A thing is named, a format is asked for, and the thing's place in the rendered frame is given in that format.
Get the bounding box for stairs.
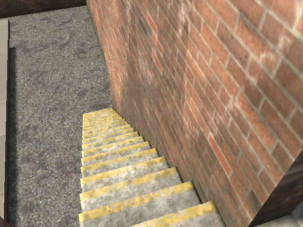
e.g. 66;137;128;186
79;107;226;227

